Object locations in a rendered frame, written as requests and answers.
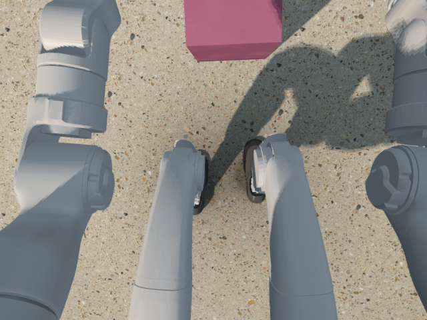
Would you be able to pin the carton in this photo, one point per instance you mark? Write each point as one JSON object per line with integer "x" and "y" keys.
{"x": 227, "y": 30}

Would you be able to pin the robot left upper arm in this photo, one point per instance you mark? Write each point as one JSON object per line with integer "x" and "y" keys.
{"x": 59, "y": 187}

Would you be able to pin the robot right forearm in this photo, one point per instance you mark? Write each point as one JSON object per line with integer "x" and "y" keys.
{"x": 406, "y": 21}

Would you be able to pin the robot left forearm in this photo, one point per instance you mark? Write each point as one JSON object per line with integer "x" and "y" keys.
{"x": 72, "y": 62}

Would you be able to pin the robot right upper arm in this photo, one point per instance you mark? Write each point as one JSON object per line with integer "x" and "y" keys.
{"x": 397, "y": 184}

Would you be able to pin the right robot shin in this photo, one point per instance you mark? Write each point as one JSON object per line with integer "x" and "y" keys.
{"x": 274, "y": 137}

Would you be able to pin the right robot foot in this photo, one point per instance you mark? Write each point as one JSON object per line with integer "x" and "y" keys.
{"x": 248, "y": 158}

